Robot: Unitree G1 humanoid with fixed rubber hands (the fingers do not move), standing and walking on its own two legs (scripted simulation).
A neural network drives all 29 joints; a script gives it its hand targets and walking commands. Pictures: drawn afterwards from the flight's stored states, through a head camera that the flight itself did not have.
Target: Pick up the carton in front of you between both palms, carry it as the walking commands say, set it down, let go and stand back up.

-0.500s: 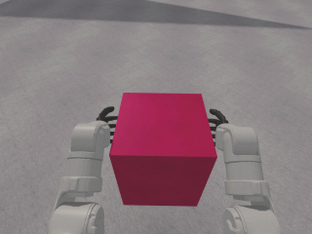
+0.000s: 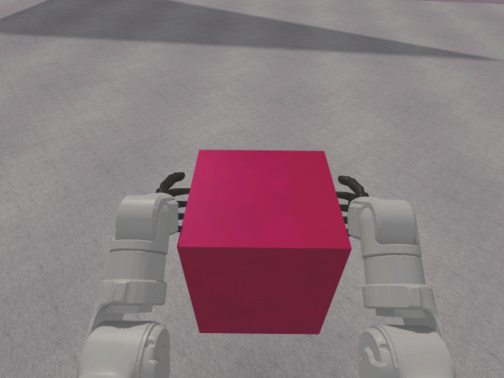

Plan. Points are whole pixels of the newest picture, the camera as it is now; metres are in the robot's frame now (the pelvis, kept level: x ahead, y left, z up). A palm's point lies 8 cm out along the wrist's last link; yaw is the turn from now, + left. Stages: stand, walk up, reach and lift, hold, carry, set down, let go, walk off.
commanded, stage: carry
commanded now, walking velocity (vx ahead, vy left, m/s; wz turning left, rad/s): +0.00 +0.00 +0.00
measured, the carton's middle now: (260, 244) +0.34 +0.00 +0.05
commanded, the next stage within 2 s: none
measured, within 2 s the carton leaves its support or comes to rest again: neither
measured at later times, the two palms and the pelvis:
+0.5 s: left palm (160, 214) +0.33 +0.16 +0.13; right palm (355, 218) +0.33 -0.14 +0.13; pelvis -0.01 +0.01 +0.00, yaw +0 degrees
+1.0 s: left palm (158, 214) +0.33 +0.16 +0.13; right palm (353, 218) +0.33 -0.14 +0.13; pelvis -0.01 +0.01 +0.00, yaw +0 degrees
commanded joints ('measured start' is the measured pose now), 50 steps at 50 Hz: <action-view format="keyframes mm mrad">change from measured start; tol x2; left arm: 1 -728 -1118 -560 -123 -421 -25 -240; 50 -733 -1126 -562 -134 -416 -14 -238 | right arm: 1 -731 1104 552 -124 411 -30 240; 50 -746 1117 558 -136 422 -20 247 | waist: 1 -1 -2 -318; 50 -9 7 -345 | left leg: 1 58 146 -143 -95 133 17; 26 60 153 -145 -86 210 17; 50 55 155 -144 -90 211 16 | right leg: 1 139 -141 153 -72 126 -28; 50 137 -138 133 -57 143 -23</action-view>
